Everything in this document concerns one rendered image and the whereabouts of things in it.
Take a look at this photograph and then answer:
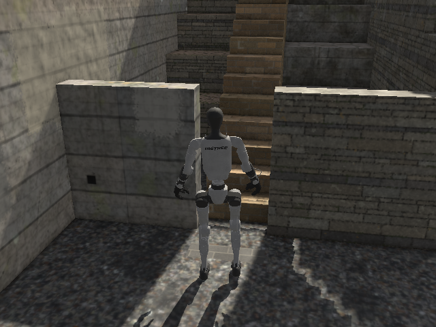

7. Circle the stairs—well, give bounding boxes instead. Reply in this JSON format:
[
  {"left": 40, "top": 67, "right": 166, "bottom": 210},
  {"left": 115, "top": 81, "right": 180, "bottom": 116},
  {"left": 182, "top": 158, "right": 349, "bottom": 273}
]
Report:
[{"left": 206, "top": 0, "right": 289, "bottom": 223}]

